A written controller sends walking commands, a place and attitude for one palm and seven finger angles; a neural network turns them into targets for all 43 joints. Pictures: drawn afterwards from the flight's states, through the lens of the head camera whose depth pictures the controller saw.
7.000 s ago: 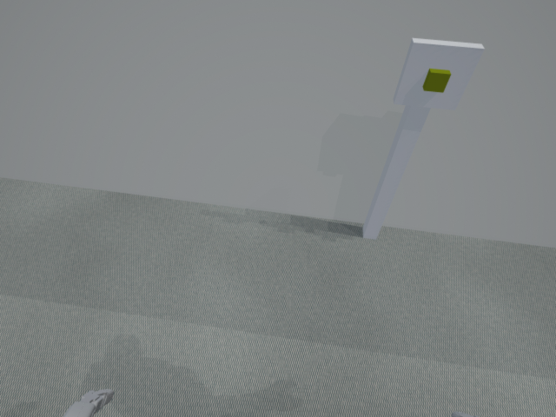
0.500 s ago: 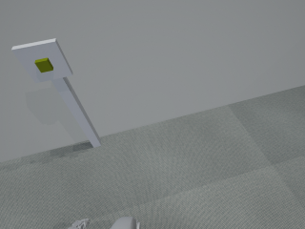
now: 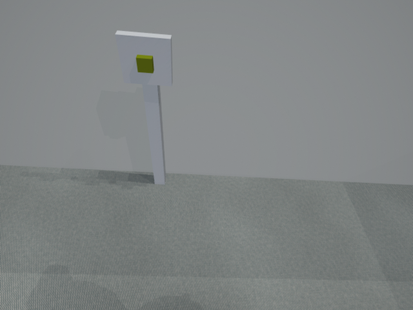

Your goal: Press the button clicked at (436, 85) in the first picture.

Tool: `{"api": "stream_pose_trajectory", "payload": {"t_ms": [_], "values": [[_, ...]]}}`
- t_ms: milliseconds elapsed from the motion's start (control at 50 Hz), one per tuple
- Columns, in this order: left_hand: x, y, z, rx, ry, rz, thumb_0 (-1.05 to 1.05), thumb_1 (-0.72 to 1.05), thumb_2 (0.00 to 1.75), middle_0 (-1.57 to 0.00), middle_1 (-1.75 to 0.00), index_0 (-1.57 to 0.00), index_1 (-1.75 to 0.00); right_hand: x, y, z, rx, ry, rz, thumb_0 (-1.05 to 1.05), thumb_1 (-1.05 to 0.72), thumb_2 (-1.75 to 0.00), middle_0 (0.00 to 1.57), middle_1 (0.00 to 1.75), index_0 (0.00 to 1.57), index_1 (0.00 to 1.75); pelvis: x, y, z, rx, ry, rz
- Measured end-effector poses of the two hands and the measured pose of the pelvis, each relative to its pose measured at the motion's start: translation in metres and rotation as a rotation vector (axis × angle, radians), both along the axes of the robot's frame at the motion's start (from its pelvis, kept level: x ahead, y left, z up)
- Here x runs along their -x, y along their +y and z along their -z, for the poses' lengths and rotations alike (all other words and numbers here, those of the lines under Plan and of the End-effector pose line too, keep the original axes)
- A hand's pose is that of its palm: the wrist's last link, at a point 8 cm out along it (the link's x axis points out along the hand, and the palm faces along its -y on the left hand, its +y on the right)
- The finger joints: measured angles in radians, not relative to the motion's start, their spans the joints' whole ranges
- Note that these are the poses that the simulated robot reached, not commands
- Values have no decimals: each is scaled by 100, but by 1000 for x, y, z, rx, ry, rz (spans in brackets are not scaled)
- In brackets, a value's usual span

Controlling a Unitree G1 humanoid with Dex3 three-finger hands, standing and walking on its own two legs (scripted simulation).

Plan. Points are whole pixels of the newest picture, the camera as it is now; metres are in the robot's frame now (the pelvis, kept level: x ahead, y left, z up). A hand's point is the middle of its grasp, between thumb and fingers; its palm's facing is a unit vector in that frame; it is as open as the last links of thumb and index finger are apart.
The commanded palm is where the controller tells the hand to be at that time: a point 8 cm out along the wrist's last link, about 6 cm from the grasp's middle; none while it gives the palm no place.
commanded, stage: take the last steps up to it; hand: left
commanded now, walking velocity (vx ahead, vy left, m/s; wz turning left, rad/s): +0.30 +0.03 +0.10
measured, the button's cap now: (145, 63) +0.85 +0.30 +0.02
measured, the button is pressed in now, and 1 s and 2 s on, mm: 0 0 0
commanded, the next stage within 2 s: come to a stop and stand still in 1.12 s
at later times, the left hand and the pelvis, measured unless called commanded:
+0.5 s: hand out of the picture +0.13 +0.13 -0.15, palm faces +0.13 -0.96 -0.25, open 7.2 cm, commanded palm none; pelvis +0.09 -0.06 +0.00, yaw +3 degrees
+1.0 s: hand out of the picture +0.12 +0.15 -0.19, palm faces +0.23 -0.97 -0.12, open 7.4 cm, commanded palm none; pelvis +0.26 +0.03 -0.02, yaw +4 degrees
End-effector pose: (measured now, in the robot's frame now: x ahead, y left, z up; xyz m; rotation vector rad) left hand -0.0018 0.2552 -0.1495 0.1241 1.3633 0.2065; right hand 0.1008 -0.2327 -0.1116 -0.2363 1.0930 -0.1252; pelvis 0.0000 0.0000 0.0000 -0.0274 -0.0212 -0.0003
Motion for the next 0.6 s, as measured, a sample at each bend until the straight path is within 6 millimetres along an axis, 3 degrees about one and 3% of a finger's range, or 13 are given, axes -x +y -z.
{"api": "stream_pose_trajectory", "payload": {"t_ms": [140,280,380,460,600], "values": [[-36,-9,-9,4,-70,34,0,91,90,-20,-30,-20,-30,48,-4,13,-22,98,82,0,-93,-90,20,30,21,30,-13,0,-3,-24,5,-16],[-93,-39,-19,-3,-137,84,0,90,90,-20,-30,-20,-30,113,-17,34,-67,317,163,0,-92,-90,20,30,20,30,-36,-19,0,-52,6,-24],[-131,-68,-17,-27,-210,93,0,90,90,-20,-30,-20,-30,131,-30,53,-114,452,179,1,-91,-90,20,30,20,30,-59,-43,13,-55,-2,-33],[-125,-77,-24,-48,-213,3,-1,93,90,-20,-30,-21,-30,97,-43,49,-128,455,137,1,-91,-90,20,30,20,30,-79,-54,6,-57,-13,-57],[-85,-88,-28,-40,-27,-65,-1,93,90,-20,-30,-20,-30,-18,-55,41,-119,274,76,1,-91,-90,20,30,20,30,-119,-57,-6,-56,-11,-74]]}}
